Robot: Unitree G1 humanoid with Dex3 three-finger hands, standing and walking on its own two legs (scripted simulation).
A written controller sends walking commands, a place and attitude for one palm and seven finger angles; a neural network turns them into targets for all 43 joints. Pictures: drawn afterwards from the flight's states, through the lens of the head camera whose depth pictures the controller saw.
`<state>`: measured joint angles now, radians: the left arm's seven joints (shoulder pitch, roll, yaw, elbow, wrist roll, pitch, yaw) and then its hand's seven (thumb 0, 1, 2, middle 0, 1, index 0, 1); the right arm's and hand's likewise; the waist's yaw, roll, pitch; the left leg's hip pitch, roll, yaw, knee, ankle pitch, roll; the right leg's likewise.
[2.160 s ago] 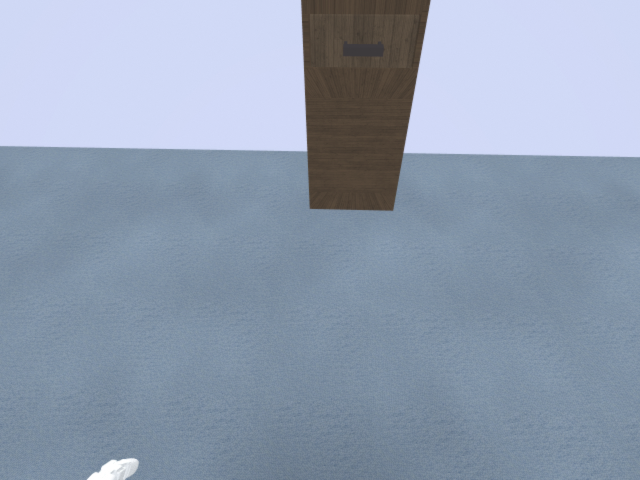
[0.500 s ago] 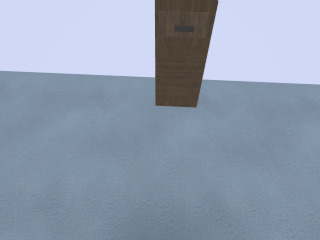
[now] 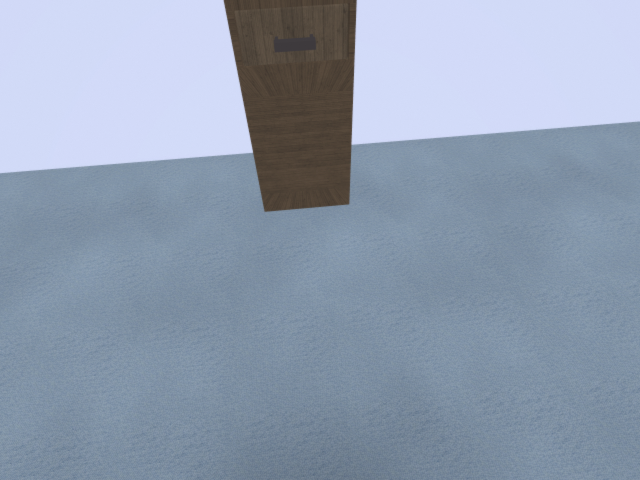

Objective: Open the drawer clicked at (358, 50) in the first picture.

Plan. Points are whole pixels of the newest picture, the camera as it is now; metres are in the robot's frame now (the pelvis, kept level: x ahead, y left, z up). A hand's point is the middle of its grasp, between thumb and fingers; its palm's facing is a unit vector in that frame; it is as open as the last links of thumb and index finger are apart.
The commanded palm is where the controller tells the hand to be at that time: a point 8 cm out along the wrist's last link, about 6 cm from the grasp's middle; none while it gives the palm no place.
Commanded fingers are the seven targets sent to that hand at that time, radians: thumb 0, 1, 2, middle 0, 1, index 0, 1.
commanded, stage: walk to a spot facing it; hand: left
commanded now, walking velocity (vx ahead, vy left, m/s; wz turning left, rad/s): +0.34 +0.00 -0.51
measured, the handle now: (294, 41) +1.29 +0.19 -0.01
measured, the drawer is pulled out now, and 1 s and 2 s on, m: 0.00 0.00 0.00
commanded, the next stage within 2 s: turn to face it in 1.18 s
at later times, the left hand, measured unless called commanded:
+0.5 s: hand (187, 464) +0.17 +0.23 -0.18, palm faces -0.12 -0.98 -0.18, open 7.4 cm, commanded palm none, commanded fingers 0.00 0.90 0.90 -0.20 -0.30 -0.20 -0.30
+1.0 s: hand (316, 235) +0.62 +0.07 -0.15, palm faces -0.57 -0.81 -0.13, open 7.4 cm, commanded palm none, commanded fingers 0.00 0.90 0.90 -0.20 -0.30 -0.20 -0.30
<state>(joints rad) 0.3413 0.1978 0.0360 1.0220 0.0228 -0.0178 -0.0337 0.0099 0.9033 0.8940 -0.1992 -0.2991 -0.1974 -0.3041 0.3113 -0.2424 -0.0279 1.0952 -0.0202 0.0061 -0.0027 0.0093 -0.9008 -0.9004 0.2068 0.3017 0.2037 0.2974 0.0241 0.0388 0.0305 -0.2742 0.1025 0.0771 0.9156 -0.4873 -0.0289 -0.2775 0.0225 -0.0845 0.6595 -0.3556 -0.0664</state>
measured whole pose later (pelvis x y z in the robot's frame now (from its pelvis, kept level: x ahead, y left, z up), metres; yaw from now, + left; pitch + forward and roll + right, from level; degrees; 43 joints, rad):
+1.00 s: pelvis +0.42 +0.00 +0.01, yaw -31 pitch +1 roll -1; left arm 0.07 0.18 0.07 0.92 0.04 0.04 -0.05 0.01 0.91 0.90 -0.19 -0.30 -0.19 -0.30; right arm 0.50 -0.14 -0.02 1.10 -0.03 -0.07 -0.02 0.01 -0.91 -0.90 0.20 0.30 0.20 0.30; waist -0.07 -0.01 0.09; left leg 0.07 0.07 0.42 0.38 -0.45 0.00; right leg -0.56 -0.04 -0.15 0.74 -0.20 -0.04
